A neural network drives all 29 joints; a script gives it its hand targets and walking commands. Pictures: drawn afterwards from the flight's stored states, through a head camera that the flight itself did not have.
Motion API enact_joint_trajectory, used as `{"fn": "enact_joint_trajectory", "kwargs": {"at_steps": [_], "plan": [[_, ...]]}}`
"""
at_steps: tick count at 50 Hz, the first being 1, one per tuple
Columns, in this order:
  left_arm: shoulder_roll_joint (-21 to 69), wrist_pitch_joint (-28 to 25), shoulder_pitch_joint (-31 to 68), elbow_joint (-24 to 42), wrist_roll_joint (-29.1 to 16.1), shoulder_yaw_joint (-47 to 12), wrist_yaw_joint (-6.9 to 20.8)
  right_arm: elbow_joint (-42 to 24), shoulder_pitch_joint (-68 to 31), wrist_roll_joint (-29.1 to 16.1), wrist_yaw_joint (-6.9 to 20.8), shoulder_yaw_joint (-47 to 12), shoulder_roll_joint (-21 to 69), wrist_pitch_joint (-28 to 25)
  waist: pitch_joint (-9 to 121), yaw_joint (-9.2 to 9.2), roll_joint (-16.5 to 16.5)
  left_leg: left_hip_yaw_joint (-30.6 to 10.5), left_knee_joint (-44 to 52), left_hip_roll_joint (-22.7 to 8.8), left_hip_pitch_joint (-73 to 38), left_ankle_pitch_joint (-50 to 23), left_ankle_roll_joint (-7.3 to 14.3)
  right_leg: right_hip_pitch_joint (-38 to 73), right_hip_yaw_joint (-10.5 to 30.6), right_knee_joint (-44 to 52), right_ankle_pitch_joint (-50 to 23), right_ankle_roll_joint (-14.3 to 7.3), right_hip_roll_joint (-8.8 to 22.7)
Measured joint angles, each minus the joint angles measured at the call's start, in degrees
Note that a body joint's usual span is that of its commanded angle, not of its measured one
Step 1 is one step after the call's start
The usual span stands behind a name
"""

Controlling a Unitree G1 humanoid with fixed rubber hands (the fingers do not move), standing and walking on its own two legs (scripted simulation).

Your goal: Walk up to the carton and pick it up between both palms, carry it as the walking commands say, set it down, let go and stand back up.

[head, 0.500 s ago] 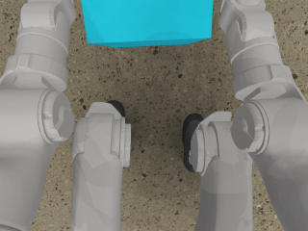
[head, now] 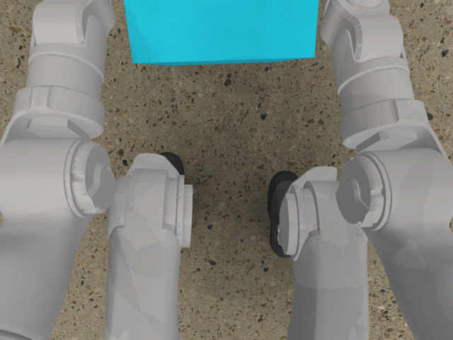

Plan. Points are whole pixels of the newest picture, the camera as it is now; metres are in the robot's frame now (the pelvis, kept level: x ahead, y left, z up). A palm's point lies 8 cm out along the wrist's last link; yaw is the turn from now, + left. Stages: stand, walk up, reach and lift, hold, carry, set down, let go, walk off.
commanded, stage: reach and lift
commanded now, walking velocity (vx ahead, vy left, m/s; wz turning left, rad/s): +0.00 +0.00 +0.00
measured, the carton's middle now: out of the picture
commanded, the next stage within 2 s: none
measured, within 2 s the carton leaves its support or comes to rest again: neither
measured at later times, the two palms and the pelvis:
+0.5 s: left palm out of the picture +0.54 +0.22 -0.12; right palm out of the picture +0.56 -0.07 -0.13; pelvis -0.02 +0.01 +0.01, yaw +0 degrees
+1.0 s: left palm out of the picture +0.53 +0.22 -0.05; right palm out of the picture +0.54 -0.07 -0.06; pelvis -0.03 +0.00 +0.05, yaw +1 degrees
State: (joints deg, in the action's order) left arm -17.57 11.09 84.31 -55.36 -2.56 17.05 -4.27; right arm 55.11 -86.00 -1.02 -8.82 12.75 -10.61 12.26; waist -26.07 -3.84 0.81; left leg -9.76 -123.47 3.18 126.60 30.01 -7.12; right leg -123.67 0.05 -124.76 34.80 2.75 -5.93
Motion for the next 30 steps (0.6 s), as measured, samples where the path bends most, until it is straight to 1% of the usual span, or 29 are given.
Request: {"fn": "enact_joint_trajectory", "kwargs": {"at_steps": [8,13,15,17,24,27,30], "plan": [[0.02,2.73,0.03,3.28,0.00,0.00,-1.61,-2.98,-0.47,0.00,-0.76,0.00,0.56,3.08,-0.29,0.00,-0.04,0.00,0.00,0.00,-0.26,-1.37,0.00,0.09,0.05,0.00,-1.54,0.11,-0.26],[0.02,5.29,1.54,6.01,0.00,0.17,-3.37,-4.88,-2.50,0.00,-1.18,0.01,0.22,5.58,-3.77,0.00,-0.40,0.00,0.03,0.00,-2.43,-1.80,0.00,2.25,0.07,0.05,-1.98,0.20,-0.32],[0.02,5.78,1.64,7.25,0.00,0.20,-3.37,-6.41,-2.64,0.00,-1.19,0.00,0.13,6.42,-4.13,0.00,-0.67,0.00,0.12,0.00,-2.64,-1.88,0.00,2.53,0.08,0.21,-2.05,0.28,-0.32],[0.02,6.40,2.02,7.18,0.16,0.40,-3.32,-6.47,-2.62,0.00,-1.21,0.06,0.13,6.85,-3.91,0.00,-0.80,0.00,0.24,0.00,-2.64,-1.87,0.00,2.65,0.08,0.43,-2.01,0.30,-0.31],[0.07,10.44,2.60,9.75,0.64,0.48,-3.17,-9.38,-0.59,0.00,-1.36,0.08,0.65,8.71,-3.93,0.00,-0.81,0.00,1.52,0.00,-3.69,-1.84,0.18,4.27,0.11,2.17,-1.82,0.72,-0.14],[0.33,11.11,2.59,10.76,1.13,0.48,-3.01,-11.41,0.17,0.00,-1.49,0.09,0.71,9.71,-3.95,0.00,-0.81,0.00,2.15,0.00,-4.61,-1.89,0.28,5.31,0.11,2.90,-1.82,0.76,-0.09],[0.64,11.38,2.59,11.25,2.06,0.48,-2.91,-12.11,0.30,0.00,-1.41,0.54,0.71,10.20,-3.91,0.00,-0.81,0.00,2.83,0.00,-5.76,-1.99,0.29,6.45,0.11,3.54,-1.89,0.76,-0.03]]}}
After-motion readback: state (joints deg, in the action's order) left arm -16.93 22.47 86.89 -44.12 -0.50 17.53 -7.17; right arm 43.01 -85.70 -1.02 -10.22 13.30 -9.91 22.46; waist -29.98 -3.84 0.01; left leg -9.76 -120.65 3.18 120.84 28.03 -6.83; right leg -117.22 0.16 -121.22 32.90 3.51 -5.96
